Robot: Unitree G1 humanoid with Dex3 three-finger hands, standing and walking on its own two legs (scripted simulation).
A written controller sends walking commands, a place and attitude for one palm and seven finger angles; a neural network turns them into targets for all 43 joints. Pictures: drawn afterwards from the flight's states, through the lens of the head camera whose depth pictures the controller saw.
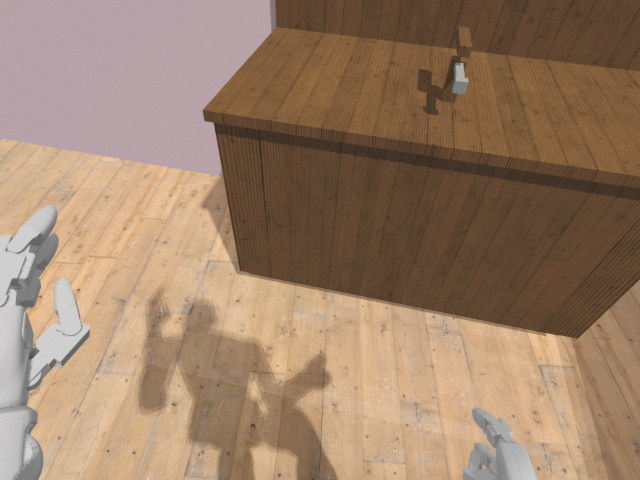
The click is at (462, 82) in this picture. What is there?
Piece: tap's lever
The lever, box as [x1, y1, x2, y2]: [452, 77, 467, 93]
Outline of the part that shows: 455,77 452,92 464,93 467,85 467,78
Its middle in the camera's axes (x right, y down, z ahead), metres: +0.32 -0.35 +0.89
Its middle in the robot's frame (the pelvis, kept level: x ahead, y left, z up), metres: +0.93 -0.26 +0.09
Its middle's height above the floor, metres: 0.86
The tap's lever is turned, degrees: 0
